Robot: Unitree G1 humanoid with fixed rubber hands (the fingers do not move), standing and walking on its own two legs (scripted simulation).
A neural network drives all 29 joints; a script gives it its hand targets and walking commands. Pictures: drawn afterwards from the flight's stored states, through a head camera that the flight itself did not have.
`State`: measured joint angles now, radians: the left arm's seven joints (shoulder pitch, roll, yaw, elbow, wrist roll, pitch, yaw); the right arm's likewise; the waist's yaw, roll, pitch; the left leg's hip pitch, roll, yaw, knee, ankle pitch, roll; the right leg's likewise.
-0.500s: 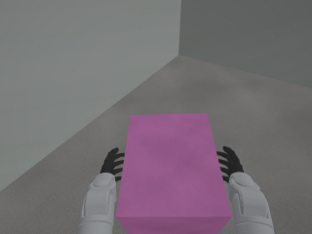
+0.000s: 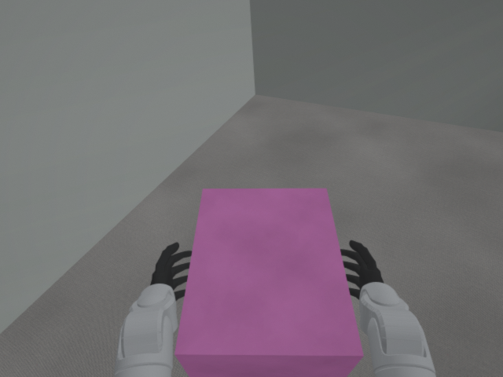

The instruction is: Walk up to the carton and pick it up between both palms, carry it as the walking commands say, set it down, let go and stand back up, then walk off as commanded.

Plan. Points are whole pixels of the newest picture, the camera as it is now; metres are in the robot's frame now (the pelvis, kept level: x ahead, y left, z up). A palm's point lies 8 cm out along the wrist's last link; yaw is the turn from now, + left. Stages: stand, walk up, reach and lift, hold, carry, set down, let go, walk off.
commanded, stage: hold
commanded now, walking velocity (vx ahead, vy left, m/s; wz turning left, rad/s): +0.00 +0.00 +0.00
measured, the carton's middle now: (265, 289) +0.31 +0.06 -0.04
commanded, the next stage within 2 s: set down in 0.16 s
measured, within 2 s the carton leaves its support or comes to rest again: neither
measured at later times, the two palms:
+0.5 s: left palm (165, 283) +0.25 +0.22 +0.04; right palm (358, 266) +0.32 -0.10 +0.03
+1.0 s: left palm (177, 292) +0.28 +0.23 -0.05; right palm (347, 285) +0.34 -0.09 -0.05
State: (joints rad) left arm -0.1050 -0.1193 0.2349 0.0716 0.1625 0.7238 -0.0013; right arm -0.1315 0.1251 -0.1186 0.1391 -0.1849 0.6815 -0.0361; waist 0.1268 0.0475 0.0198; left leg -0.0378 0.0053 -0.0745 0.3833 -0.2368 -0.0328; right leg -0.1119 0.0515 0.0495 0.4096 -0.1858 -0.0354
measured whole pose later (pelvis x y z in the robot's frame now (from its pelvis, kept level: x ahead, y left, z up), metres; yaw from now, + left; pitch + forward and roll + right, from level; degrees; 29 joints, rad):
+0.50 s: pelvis -0.01 +0.00 +0.00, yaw +2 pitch -5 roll +1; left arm -0.33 -0.17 0.41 0.36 0.35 0.67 -0.02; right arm -0.45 0.12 -0.32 0.55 -0.36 0.60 0.05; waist 0.11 0.03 0.00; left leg -0.08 -0.02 -0.10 0.38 -0.21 -0.02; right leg -0.15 0.06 0.08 0.40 -0.17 -0.03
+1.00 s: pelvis -0.01 +0.01 -0.02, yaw +2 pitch +11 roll +0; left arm -0.38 -0.15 0.45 0.44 0.32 0.40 -0.04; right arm -0.44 0.15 -0.36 0.54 -0.33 0.37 0.01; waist 0.08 0.00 -0.02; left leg -0.53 -0.04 -0.10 0.62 -0.28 -0.02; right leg -0.58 0.05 0.07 0.61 -0.23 -0.01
